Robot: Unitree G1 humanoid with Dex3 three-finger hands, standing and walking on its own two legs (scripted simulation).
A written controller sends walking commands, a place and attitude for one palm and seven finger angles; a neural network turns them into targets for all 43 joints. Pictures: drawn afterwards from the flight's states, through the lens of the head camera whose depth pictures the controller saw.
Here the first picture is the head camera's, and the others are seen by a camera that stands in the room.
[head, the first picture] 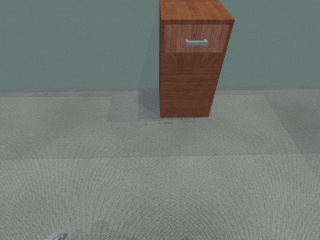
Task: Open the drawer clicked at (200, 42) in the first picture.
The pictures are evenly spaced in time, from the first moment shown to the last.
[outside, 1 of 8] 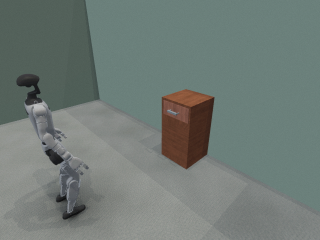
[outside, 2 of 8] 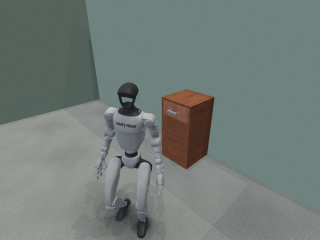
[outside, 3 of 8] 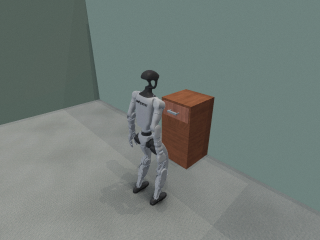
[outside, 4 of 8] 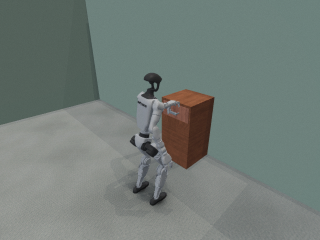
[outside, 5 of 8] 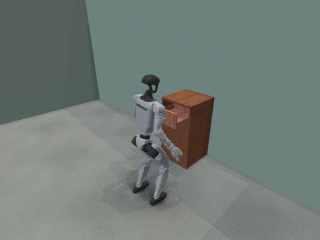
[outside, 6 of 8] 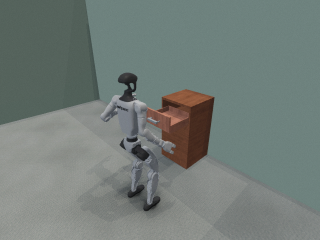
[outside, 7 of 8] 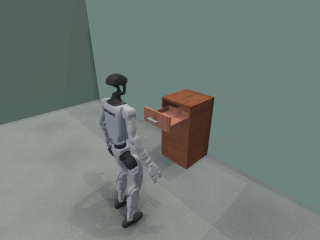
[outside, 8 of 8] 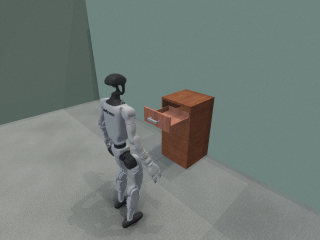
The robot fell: no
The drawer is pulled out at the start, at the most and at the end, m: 0.00 0.30 0.30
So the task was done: yes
